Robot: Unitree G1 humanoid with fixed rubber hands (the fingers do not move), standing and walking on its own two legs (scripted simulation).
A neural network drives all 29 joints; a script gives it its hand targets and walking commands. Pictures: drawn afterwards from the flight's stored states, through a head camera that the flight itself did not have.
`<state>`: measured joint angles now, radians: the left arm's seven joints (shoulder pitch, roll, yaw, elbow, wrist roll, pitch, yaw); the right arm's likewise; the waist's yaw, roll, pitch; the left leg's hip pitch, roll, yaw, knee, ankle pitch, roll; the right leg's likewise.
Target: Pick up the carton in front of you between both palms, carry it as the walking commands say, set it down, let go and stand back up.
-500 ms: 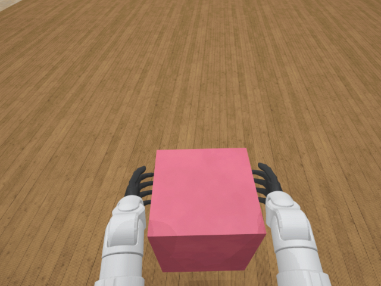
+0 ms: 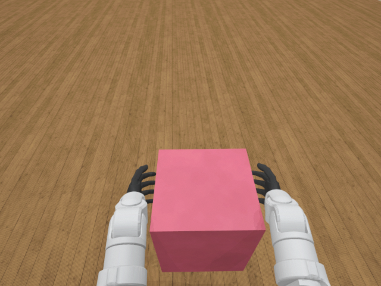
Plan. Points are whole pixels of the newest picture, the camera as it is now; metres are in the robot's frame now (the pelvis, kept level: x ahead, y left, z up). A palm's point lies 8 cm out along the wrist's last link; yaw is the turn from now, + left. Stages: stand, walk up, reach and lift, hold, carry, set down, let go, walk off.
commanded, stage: hold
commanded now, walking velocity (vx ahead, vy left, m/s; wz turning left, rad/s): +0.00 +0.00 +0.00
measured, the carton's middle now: (202, 212) +0.30 +0.00 -0.05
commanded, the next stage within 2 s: set down in 0.24 s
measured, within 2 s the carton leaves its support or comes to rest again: neither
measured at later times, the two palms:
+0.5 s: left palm (134, 187) +0.32 +0.16 +0.02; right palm (263, 187) +0.32 -0.14 +0.03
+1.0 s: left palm (146, 208) +0.38 +0.16 -0.18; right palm (241, 205) +0.39 -0.13 -0.17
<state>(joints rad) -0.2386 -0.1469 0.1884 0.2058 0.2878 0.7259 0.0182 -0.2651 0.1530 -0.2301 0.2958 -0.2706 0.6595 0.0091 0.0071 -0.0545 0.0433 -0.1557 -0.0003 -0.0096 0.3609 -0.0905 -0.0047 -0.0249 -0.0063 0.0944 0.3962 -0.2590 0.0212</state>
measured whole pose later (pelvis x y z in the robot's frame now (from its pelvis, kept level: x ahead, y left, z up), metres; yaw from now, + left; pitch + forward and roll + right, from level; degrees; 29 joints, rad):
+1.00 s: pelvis -0.02 -0.01 -0.10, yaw -2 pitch +34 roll -2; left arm -0.64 -0.09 0.42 0.45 0.24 0.21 -0.02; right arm -0.64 0.15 -0.37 0.49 -0.17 0.18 -0.08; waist 0.05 -0.05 -0.06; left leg -1.33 -0.01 -0.12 0.97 -0.25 -0.06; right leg -1.21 0.10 0.10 1.04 -0.43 0.03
